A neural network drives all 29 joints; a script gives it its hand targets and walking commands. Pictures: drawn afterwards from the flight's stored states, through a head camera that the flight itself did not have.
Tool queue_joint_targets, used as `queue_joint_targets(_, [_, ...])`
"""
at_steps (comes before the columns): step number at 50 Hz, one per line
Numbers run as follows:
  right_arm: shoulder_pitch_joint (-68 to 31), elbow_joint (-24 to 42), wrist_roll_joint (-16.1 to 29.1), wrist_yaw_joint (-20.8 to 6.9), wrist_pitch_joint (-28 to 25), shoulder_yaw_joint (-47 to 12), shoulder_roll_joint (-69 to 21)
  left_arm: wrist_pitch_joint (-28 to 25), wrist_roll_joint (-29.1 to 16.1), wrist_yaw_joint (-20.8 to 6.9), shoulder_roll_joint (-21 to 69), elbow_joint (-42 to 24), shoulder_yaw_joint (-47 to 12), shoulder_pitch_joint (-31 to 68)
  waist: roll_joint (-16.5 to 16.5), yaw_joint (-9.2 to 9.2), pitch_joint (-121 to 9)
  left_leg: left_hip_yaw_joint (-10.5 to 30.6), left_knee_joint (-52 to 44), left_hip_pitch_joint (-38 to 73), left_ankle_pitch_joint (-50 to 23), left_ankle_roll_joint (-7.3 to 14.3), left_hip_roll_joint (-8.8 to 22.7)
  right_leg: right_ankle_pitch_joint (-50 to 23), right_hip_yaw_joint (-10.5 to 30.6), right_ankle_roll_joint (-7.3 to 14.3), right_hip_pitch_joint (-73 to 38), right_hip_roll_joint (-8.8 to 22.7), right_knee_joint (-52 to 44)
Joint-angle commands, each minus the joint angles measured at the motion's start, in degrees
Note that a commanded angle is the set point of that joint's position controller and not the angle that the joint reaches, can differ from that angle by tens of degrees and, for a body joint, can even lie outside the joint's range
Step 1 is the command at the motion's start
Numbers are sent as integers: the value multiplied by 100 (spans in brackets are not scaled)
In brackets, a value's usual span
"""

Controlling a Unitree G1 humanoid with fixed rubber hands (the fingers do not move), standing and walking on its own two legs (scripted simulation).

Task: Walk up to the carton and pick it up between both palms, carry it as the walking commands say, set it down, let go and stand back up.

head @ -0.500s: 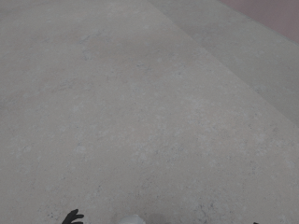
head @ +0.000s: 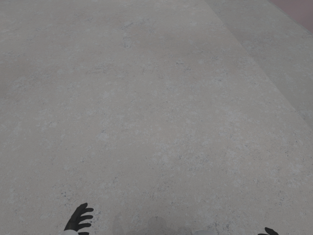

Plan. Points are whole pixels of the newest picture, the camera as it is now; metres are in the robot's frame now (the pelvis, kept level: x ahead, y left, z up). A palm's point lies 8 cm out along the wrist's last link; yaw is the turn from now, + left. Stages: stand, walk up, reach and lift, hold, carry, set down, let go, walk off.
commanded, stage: walk up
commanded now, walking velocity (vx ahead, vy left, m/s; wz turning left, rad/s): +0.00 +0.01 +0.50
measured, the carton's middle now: out of the picture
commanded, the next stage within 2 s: none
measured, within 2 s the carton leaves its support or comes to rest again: neither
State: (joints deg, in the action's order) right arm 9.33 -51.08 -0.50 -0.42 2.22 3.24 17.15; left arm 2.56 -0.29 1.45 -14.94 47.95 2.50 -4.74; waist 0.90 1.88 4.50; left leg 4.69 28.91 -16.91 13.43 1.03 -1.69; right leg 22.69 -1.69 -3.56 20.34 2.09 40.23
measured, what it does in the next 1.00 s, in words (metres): steps on the spot, turning left: right foot, then left foot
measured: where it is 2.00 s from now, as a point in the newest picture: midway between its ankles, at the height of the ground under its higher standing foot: outside the picture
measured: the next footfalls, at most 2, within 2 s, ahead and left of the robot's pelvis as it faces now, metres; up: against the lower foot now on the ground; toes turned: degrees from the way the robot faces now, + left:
right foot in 0.06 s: +0.04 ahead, -0.14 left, +0.00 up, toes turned -2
left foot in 0.44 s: -0.02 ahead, +0.12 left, +0.00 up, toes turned +18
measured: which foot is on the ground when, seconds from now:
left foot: down 0.00-0.06, up 0.08-0.42, down 0.44-0.88, up 0.90-1.00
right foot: up 0.00-0.04, down 0.06-0.42, up 0.44-0.86, down 0.88-1.00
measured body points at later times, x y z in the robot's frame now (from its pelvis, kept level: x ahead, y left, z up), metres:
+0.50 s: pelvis -0.03 +0.02 -0.01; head +0.01 +0.05 +0.44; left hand -0.03 +0.32 -0.15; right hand +0.18 -0.22 -0.12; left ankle -0.06 +0.11 -0.74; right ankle -0.01 -0.13 -0.71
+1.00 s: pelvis -0.03 -0.01 +0.00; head +0.03 -0.02 +0.45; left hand -0.05 +0.30 -0.10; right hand +0.17 -0.22 -0.15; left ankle -0.10 +0.09 -0.68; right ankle +0.03 -0.11 -0.74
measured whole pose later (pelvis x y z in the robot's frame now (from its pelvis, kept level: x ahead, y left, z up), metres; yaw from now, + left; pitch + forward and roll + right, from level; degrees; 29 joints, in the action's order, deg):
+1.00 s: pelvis -0.03 -0.01 +0.00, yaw +30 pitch +1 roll +1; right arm 11.8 -49.4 -1.7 -1.0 3.4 4.8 17.6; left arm 1.4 1.4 1.6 -15.4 48.2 2.5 -7.0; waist 3.1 1.7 4.9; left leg 1.9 54.3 -25.8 25.8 -1.4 -2.9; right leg 14.4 -5.5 0.1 13.5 3.9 27.0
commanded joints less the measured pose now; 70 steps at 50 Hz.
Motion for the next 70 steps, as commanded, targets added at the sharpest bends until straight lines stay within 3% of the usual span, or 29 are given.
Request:
queue_joint_targets(1, [-32, 207, 28, 4, -17, 200, 1009, -148, -79, 39, -567, -147, 150, -698, 805, -303, -851, 1347, -272, 340, -2382, 512, 1157, -749, -138, 111, -867, 14, -1399])
queue_joint_targets(2, [-31, 233, 63, -6, -32, 168, 862, -205, -48, 45, -811, -82, 201, -1021, 381, -453, -945, 1171, 43, -201, -1668, 279, 847, -1190, 99, 195, -1634, 425, -1939])
queue_joint_targets(3, [101, 314, 78, -6, -59, 101, 525, -246, 62, 47, -1263, -62, 287, -1315, -859, -518, -1044, 624, 1103, -1095, 35, -8, 315, -1210, 1348, 476, -2336, 1764, -2474])
queue_joint_targets(4, [50, 459, 64, 54, -45, 92, 518, -146, 115, 31, -1512, -132, 363, -970, -1949, -478, -840, -192, 2386, -1797, 2126, -164, -198, -2104, 2194, 1315, -1817, 2830, -2513])
queue_joint_targets(6, [-124, 369, -86, 17, 36, 131, 633, -147, 165, 17, -1050, -172, 272, -504, -941, -208, -630, -128, 3607, -1458, 1749, -195, 220, -2126, 1453, 1338, -1060, 2415, -2458])
queue_joint_targets(9, [133, 265, -14, -182, 130, 146, 519, -184, 141, 23, -847, -237, 233, -170, -1223, -61, -351, -412, 3375, -1109, 1011, -390, 239, -2420, 179, 952, -868, 1565, -2302])
queue_joint_targets(15, [-414, 528, -14, -247, 166, 49, 311, -231, 187, -27, -1151, -47, 337, -880, -1463, -398, -491, -877, 1616, -778, 1264, -375, 210, -3395, -103, 953, -1452, 1699, -1930])
queue_joint_targets(20, [109, 396, -23, -180, 52, 65, 332, -168, 116, -94, -1267, -26, 363, -746, -1241, -78, -805, -1106, -24, 271, 478, -222, 124, -2901, -318, 701, -1147, 1715, -1278])
queue_joint_targets(21, [369, 302, -39, -144, -8, 125, 511, -171, 87, -131, -1130, -26, 313, -854, -758, 29, -907, -726, -646, 961, -9, -102, 387, -2180, -566, 436, -664, 1461, -636])
queue_joint_targets(22, [663, 302, -93, -131, -79, 262, 1069, -137, 98, -151, -812, -161, 238, -892, 656, 114, -858, 833, -1057, 1826, -1351, 220, 1565, 135, -806, 179, 661, 880, 558])
queue_joint_targets(23, [658, 363, -119, -89, -68, 409, 1617, -64, 131, -56, -549, -515, 149, -434, 1944, 206, -712, 2035, -1040, 1601, -2763, 981, 2371, 1401, -423, 23, 1424, 390, 1453])
queue_joint_targets(24, [520, 296, -69, -42, -64, 409, 1387, -19, 152, -1, -587, -491, 171, -297, 1581, 174, -771, 1750, -952, 1445, -2855, 1185, 2284, 1345, 49, 53, 1313, 488, 2109])
queue_joint_targets(26, [55, 395, -44, 46, -49, 353, 1010, -27, 148, -44, -757, -334, 229, -453, 750, -144, -570, 943, -860, 981, -2195, 837, 1761, 575, 129, 19, 1024, 589, 2149])
queue_joint_targets(29, [21, 499, -23, 74, -100, 335, 853, 7, 160, -70, -728, -270, 232, -595, 643, -229, -569, 724, -833, 879, -2762, 815, 1449, 78, 32, -76, 831, 418, 2034])
queue_joint_targets(37, [428, 394, -57, 75, -85, 351, 917, -17, 72, 17, -546, -537, 151, -132, 840, -47, -593, 1387, -815, 990, -2541, 1032, 1409, 230, 115, 17, 577, 108, 540])
queue_joint_targets(42, [276, 386, -92, 28, -17, 364, 952, -151, -63, 57, -563, -454, 135, -471, 847, -251, -804, 1638, -568, 610, -2554, 779, 1246, -274, 8, 198, -442, -112, -1045])
queue_joint_targets(44, [266, 431, -32, -10, -24, 322, 734, -254, 8, 65, -937, -323, 200, -930, 59, -472, -947, 1188, 56, -450, -1188, 304, 686, -1370, 465, 367, -1884, 642, -2355])
queue_joint_targets(45, [357, 515, 0, -31, -45, 264, 331, -256, 124, 57, -1433, -292, 316, -900, -1411, -416, -879, 336, 1212, -1484, 923, -17, -168, -1748, 1745, 771, -2356, 1998, -2787])
queue_joint_targets(46, [323, 613, -70, 19, 0, 249, 485, -197, 194, 32, -1472, -300, 371, -663, -1597, -371, -865, -112, 2576, -1422, 2026, -130, -162, -2446, 1913, 1416, -1603, 2577, -2498])
queue_joint_targets(48, [330, 475, -178, -21, 57, 212, 512, -151, 195, 24, -964, -165, 199, -300, -852, -97, -607, -119, 3183, -1177, 1588, -262, 171, -2340, 984, 1268, -1153, 2065, -2356])
queue_joint_targets(51, [341, 490, -64, -166, 123, 241, 391, -147, 203, 45, -909, -128, 238, -195, -1123, -100, -398, -460, 2951, -1042, 1220, -423, 167, -3009, 97, 1001, -1157, 1515, -2110])
queue_joint_targets(57, [-271, 793, 6, -223, 124, 131, 147, -168, 319, -10, -1209, -113, 421, -896, -1369, -362, -371, -822, 1309, -649, 1382, -265, 231, -3196, -77, 934, -1573, 1757, -1939])
queue_joint_targets(61, [230, 682, -19, -181, 33, 176, 271, -146, 262, -70, -1307, -241, 428, -711, -1108, -67, -576, -1061, -67, 485, 596, -134, 44, -2401, -346, 703, -929, 1754, -1275])
queue_joint_targets(62, [599, 507, -89, -149, 2, 191, 414, -158, 288, -99, -1191, -252, 381, -855, -624, 29, -793, -672, -533, 1399, 367, 14, 169, -1262, -604, 438, -180, 1517, -656])
queue_joint_targets(63, [1342, 228, -105, -154, -32, 321, 904, -168, 316, -200, -759, -409, 209, -667, 729, 346, -1083, 1027, -1284, 2595, 2383, 573, 1213, 1498, -1183, 250, 1437, 668, 891])
queue_joint_targets(64, [1807, 217, -181, -82, -91, 405, 1415, -117, 390, -259, -419, -887, 90, 319, 1407, 837, -615, 3610, -2223, 2196, 4599, 1116, 2643, 1622, -353, 116, 2727, 250, 2039])
queue_joint_targets(65, [1382, 155, -85, -76, -97, 382, 1218, -107, 380, -278, -496, -916, 104, 676, 1283, 724, -75, 3295, -2315, 1719, 4225, 1203, 2356, 752, 146, 71, 2830, 594, 2423])
queue_joint_targets(67, [790, 213, -67, -28, -206, 307, 837, -240, 398, -372, -703, -538, 182, -109, 752, 138, -59, 2225, -2088, 1403, 2843, 912, 1726, -191, 143, -7, 2161, 699, 2214])
queue_joint_targets(70, [718, 244, -68, 66, -414, 237, 637, -282, 347, -421, -567, -267, 183, -291, 345, 24, 11, 1446, -1844, 1161, 748, 754, 1468, -785, 26, -81, 1607, 605, 1843])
